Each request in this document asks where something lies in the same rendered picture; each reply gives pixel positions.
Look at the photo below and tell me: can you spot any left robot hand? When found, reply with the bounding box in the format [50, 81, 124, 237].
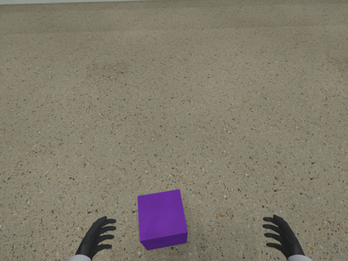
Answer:
[75, 216, 116, 261]

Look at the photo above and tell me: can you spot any carton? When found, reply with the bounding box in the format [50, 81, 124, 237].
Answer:
[138, 189, 188, 250]

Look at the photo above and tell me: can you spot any right robot hand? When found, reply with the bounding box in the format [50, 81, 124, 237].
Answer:
[263, 215, 305, 259]

